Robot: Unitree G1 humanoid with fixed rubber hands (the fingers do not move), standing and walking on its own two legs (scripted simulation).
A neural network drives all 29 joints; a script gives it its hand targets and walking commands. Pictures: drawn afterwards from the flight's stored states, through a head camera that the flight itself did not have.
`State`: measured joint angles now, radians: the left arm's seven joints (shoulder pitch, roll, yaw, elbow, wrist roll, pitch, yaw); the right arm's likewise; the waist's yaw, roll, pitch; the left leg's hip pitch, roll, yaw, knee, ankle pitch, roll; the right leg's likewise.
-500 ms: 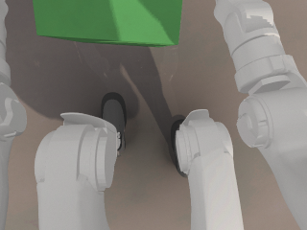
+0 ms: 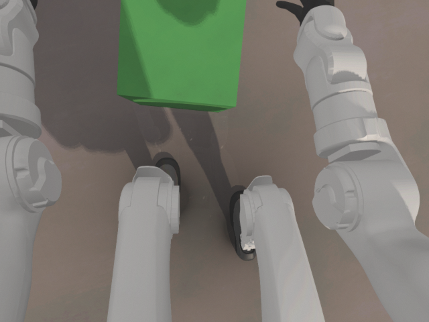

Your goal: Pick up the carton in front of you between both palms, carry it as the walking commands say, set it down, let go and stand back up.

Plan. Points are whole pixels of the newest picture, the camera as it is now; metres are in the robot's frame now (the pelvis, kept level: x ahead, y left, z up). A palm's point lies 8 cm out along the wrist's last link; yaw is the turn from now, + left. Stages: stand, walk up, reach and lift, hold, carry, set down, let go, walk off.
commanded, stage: set down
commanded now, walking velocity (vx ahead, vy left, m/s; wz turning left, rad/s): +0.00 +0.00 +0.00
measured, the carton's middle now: (182, 59) +0.53 +0.11 -0.35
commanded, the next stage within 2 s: let go in 0.54 s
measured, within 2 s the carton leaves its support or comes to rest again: neither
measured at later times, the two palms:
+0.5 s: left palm out of the picture +0.54 +0.32 +0.03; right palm out of the picture +0.56 -0.07 +0.04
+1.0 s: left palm out of the picture +0.41 +0.32 +0.13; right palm out of the picture +0.47 -0.12 +0.14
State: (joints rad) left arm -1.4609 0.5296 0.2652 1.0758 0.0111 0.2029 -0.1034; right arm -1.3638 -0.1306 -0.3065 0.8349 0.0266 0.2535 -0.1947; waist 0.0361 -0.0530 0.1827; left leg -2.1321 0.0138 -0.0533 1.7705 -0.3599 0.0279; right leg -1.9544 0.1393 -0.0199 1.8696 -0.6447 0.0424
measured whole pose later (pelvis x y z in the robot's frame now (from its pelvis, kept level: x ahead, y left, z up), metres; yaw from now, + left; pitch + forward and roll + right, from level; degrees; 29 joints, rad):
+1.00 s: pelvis +0.08 +0.02 +0.25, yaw +6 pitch +32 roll -3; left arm -0.52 0.29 0.23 0.64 0.06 0.11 -0.09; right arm -0.48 -0.12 -0.18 0.58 -0.06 0.11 -0.02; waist 0.01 -0.03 -0.01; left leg -1.14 -0.04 -0.03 0.78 -0.18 0.04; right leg -0.98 0.05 0.05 0.82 -0.39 0.03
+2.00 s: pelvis +0.14 +0.00 +0.30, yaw +6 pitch -1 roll +1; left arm 0.23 0.29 0.03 0.51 0.03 0.07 -0.01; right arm 0.17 -0.25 -0.04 0.59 -0.03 0.07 0.00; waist 0.00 -0.04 0.03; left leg -0.26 -0.03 0.00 0.50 -0.23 0.01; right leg -0.10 0.04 0.10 0.49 -0.38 -0.02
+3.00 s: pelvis +0.14 +0.01 +0.30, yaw +5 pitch -2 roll +0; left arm 0.21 0.37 0.02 0.84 0.02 0.00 0.02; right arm 0.11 -0.35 -0.03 0.97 -0.02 -0.01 -0.02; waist -0.01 -0.02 0.02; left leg -0.21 -0.01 0.01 0.46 -0.21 0.01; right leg -0.04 0.05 0.11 0.41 -0.33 -0.02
